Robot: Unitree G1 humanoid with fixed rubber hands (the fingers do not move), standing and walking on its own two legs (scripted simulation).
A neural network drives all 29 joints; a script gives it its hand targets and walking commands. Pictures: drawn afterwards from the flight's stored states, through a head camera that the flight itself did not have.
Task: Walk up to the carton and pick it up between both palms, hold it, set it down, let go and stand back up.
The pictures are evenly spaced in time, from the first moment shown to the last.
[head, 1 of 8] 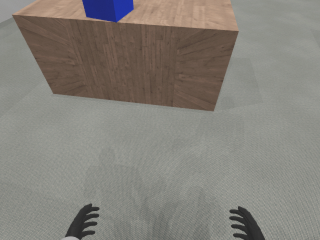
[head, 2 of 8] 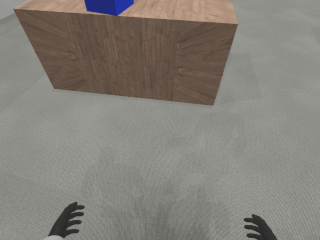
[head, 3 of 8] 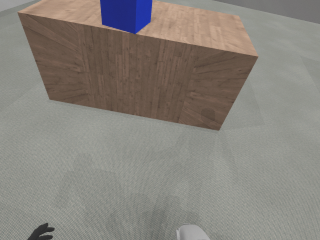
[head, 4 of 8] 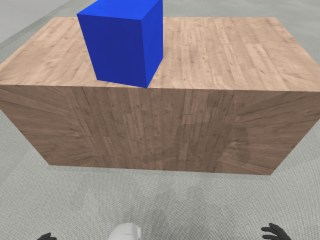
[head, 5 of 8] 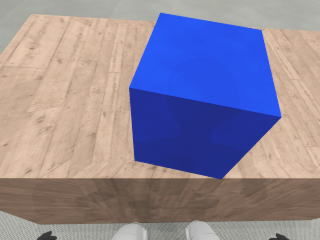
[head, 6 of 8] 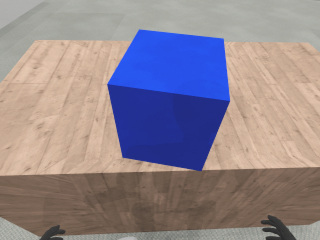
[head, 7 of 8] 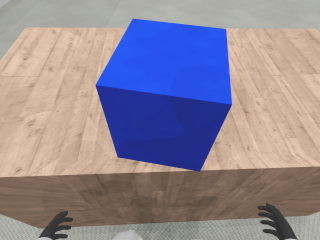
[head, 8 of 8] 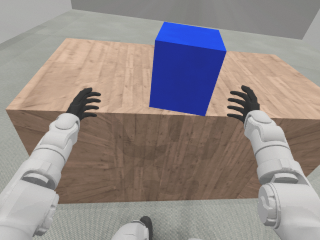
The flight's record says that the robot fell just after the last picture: yes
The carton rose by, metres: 0.00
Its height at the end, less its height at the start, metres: +0.00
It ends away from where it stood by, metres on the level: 0.00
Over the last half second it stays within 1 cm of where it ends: yes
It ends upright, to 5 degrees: yes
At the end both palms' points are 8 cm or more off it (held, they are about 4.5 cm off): yes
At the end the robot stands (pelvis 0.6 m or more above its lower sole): yes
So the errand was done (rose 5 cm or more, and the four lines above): no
